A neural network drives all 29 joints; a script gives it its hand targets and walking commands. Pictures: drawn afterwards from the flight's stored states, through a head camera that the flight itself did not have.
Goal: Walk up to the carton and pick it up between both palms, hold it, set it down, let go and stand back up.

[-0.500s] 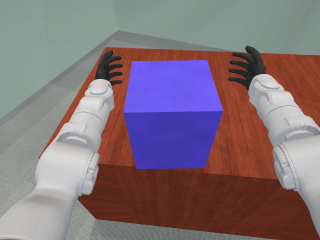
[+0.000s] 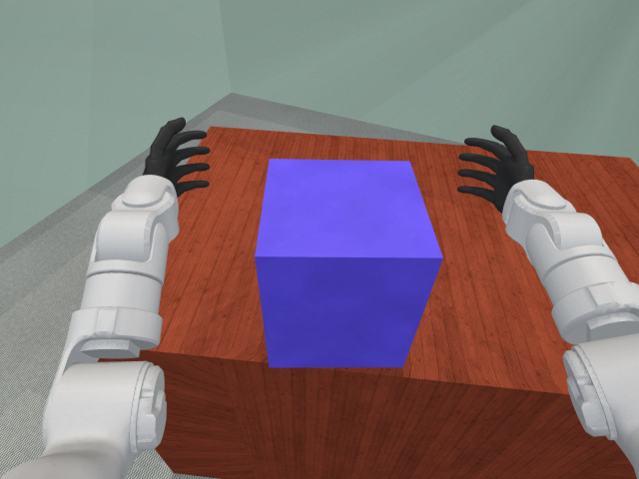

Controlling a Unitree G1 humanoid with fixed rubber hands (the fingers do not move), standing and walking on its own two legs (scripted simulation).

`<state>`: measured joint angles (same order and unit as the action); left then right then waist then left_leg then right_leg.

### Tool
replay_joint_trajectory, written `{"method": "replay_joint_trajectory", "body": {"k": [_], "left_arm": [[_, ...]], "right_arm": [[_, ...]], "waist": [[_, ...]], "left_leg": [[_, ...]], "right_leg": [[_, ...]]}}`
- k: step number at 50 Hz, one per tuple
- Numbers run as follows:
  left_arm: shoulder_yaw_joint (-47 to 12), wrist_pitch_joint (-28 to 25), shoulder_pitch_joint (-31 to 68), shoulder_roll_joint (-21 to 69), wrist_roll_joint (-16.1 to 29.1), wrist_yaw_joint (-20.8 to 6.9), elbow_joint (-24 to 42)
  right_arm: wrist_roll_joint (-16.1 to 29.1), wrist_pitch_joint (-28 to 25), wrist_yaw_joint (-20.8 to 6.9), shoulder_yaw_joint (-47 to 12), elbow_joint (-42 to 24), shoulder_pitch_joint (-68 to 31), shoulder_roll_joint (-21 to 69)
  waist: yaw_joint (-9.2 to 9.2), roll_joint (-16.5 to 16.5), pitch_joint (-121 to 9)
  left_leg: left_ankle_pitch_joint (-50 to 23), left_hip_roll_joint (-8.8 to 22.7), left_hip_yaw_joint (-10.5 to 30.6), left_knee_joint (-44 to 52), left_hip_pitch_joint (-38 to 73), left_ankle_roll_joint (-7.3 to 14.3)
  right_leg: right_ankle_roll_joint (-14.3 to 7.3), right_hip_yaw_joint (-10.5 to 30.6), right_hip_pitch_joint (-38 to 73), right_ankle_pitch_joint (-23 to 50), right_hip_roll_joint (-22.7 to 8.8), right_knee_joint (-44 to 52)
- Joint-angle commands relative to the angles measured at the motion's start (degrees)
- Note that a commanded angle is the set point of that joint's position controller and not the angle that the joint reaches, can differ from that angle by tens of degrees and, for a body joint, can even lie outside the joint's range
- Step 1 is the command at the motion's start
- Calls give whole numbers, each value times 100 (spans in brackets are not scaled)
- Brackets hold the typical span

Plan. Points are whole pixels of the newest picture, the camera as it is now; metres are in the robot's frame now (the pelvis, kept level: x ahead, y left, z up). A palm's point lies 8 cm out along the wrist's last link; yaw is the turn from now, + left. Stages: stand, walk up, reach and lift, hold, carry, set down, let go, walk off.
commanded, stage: set down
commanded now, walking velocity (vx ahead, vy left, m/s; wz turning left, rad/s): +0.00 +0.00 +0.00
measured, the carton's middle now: (338, 266) +0.43 +0.00 +0.04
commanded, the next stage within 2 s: none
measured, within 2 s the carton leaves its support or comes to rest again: neither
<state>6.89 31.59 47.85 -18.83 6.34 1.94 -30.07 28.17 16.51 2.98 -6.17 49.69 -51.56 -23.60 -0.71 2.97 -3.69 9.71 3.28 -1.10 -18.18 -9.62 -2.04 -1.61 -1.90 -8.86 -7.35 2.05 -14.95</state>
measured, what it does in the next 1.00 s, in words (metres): stands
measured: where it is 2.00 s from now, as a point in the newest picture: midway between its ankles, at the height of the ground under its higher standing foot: outside the picture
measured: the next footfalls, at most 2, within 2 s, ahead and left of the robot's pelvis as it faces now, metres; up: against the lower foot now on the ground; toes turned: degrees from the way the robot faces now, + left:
none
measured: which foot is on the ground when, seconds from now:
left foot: down 0.00-1.00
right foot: down 0.00-1.00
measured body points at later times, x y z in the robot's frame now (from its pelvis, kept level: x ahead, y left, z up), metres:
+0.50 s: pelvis -0.01 +0.01 +0.00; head -0.03 +0.03 +0.45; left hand +0.35 +0.19 +0.13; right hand +0.34 -0.22 +0.13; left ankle +0.00 +0.14 -0.75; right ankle +0.00 -0.10 -0.75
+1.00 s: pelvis +0.01 +0.01 +0.00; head -0.01 +0.02 +0.45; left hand +0.28 +0.20 +0.07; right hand +0.27 -0.22 +0.07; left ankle +0.00 +0.14 -0.75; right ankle +0.00 -0.10 -0.75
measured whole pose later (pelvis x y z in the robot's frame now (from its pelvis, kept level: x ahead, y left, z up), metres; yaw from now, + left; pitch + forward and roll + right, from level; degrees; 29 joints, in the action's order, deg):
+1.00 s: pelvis +0.01 +0.01 +0.00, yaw -2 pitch -4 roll +0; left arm 4.6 19.2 -3.6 -7.2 4.6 3.5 4.9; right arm 16.8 6.0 0.7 1.2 3.3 4.5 -15.5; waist 0.0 1.4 1.6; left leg 10.0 2.1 -3.4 -15.4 -1.3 -1.3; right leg -1.0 0.4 -3.6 -9.6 1.0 -17.0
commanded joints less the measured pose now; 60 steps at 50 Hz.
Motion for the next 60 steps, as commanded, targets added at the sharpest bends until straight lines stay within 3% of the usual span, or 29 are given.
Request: {"method": "replay_joint_trajectory", "body": {"k": [1,9,10,11,12,13,16,17,18,19,20,21,22,23,25,26,28,30,32,33,36,37,41,43,44,46,48,52,60], "left_arm": [[63,62,1306,-132,-140,-19,1405],[253,150,111,328,-261,146,2292],[253,111,578,138,-140,158,2529],[331,116,-10,240,-255,157,2313],[237,120,297,267,-246,187,2514],[380,127,-544,376,-314,185,2590],[326,156,213,214,-205,243,2373],[292,133,-83,403,-285,279,2287],[243,136,332,421,-235,332,2423],[258,139,-278,590,-352,347,2388],[341,106,-1505,836,-565,276,2693],[288,62,-816,657,-462,219,2802],[344,36,-1576,834,-588,168,2748],[324,69,-1178,745,-562,104,2881],[271,85,-1542,701,-523,117,2996],[356,36,-1472,717,-519,123,3412],[254,-62,-1554,670,-486,134,3540],[221,-166,-1832,771,-417,221,3803],[171,-274,-2212,819,-373,221,4027],[-28,-293,-2581,879,-304,169,3666],[0,-487,-2823,908,-254,125,3748],[-40,-505,-3115,902,-256,129,3961],[-96,-867,-3553,780,-199,131,4416],[-71,-1069,-3900,692,-197,188,4591],[-185,-1115,-3923,796,-158,179,4228],[-134,-1292,-4499,897,-216,158,4039],[-74,-1533,-4532,734,-175,169,4268],[-415,-2010,-4811,847,-42,215,4221],[-548,-2489,-5693,809,50,199,3946]], "right_arm": [[-167,-140,-108,504,-1181,-1301,-646],[-503,-397,-186,790,-2365,-306,-523],[-612,-429,-164,916,-2832,-825,-599],[-614,-393,-173,857,-2582,-187,-482],[-699,-391,-152,957,-2830,-415,-597],[-610,-447,-159,822,-2769,255,-536],[-750,-328,-123,972,-2950,-273,-565],[-728,-296,-171,905,-2787,-11,-405],[-828,-247,-192,1070,-3031,-319,-353],[-836,-223,-217,930,-2837,272,-223],[-720,-303,-239,634,-2773,1540,-3],[-864,-331,-193,844,-2887,946,-124],[-642,-400,-190,641,-2887,1643,-47],[-805,-435,-135,791,-3138,1222,-146],[-699,-382,-104,712,-3429,1506,-166],[-842,-450,-54,846,-3813,1523,-152],[-939,-503,2,1028,-4000,1544,-118],[-1019,-562,-55,1012,-4248,1940,-2],[-1091,-576,-87,1107,-4298,2484,55],[-1064,-583,-103,1097,-4354,2650,-34],[-1150,-666,-93,1027,-4719,2921,57],[-1174,-672,-98,1033,-4741,3186,64],[-1084,-906,-116,1051,-5216,3867,89],[-1066,-1026,-180,983,-5379,4085,146],[-1050,-1052,-199,994,-5274,4241,159],[-1165,-1174,-252,936,-5287,4612,198],[-1149,-1255,-247,923,-5552,4743,285],[-1343,-1485,-278,1029,-5767,5357,362],[-1466,-1703,-280,1000,-5485,6308,455]], "waist": [[-187,-619,-1757],[-121,-317,-1773],[-113,-310,-1921],[-96,-134,-1705],[-135,-219,-1714],[-25,-150,-1636],[-107,-37,-1379],[66,-67,-1106],[-5,-174,-1245],[61,-101,-975],[108,15,-921],[31,-181,-1021],[69,-213,-800],[-69,-179,-867],[75,-225,-800],[-30,-73,-837],[-90,-177,-712],[-17,-269,-668],[-96,-156,-614],[-96,-103,-561],[-132,52,-427],[-32,-109,-497],[-4,-299,-530],[125,-216,-519],[45,-216,-396],[154,-66,-40],[229,-75,-248],[109,-182,-309],[72,-95,204]], "left_leg": [[-1698,-438,-94,-29,892,39],[-1201,-377,-138,5,1024,46],[-1117,-464,-207,3,891,81],[-1086,-389,-132,50,943,88],[-940,-405,-118,25,863,95],[-1167,-408,-146,16,1079,143],[-281,-399,-189,144,674,145],[-55,-403,-187,249,639,195],[260,-398,-286,284,419,207],[301,-414,-268,323,512,261],[-252,-387,-246,297,757,229],[-408,-437,-304,270,659,170],[-751,-465,-273,233,942,149],[-915,-478,-300,217,855,122],[-736,-482,-321,209,873,131],[-696,-490,-318,216,897,142],[-407,-469,-303,244,812,136],[-461,-473,-301,260,966,70],[-595,-452,-279,236,1098,11],[-522,-404,-221,251,1038,57],[-622,-440,-242,294,1083,94],[-747,-435,-214,244,1117,54],[-1151,-480,-243,190,1181,1],[-1154,-479,-208,235,1197,9],[-1020,-458,-212,294,1142,15],[-984,-446,-195,368,1113,68],[-1014,-457,-148,335,1113,101],[-888,-417,-122,346,1220,122],[-1037,-357,-52,369,1232,48]], "right_leg": [[225,129,765,1686,143,-125],[147,3,652,1102,170,-208],[185,32,570,1079,174,-188],[215,-8,726,1117,187,-290],[209,8,647,989,199,-216],[221,72,763,1194,203,-261],[216,84,495,331,184,-164],[193,101,367,-24,149,-153],[149,124,255,-276,118,-141],[161,170,428,-213,69,-136],[125,194,917,479,98,-219],[147,236,671,534,59,-138],[164,242,887,917,62,-161],[202,213,771,991,67,-100],[248,186,837,831,73,-180],[264,186,722,815,87,-171],[206,191,642,640,49,-135],[177,163,519,409,80,-78],[178,94,486,466,100,-52],[202,181,473,422,67,-50],[215,145,451,517,54,26],[167,142,533,573,23,-27],[159,209,485,854,29,14],[146,276,509,710,16,6],[153,274,397,614,-8,17],[144,293,425,610,-31,66],[162,335,478,601,-79,116],[105,300,198,335,-86,151],[8,455,128,267,-110,288]]}}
